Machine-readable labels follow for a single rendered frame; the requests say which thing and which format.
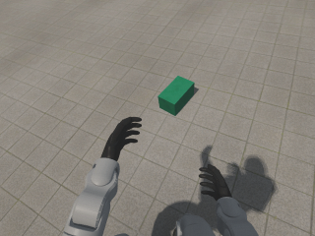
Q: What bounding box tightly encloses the robot right hand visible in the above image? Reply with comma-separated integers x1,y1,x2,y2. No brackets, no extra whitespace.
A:
199,164,232,201

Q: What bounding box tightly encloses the robot left hand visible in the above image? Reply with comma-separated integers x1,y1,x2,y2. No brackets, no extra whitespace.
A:
101,116,142,161

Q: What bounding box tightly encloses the carton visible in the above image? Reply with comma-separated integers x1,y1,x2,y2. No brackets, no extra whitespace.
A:
157,76,195,116

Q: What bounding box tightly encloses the right robot forearm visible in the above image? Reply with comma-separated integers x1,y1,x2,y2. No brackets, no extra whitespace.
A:
216,197,259,236

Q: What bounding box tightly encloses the left robot forearm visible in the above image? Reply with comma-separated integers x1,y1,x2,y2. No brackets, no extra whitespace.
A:
62,157,120,236

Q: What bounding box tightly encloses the robot right thigh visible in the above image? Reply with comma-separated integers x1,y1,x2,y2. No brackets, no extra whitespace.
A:
175,214,216,236

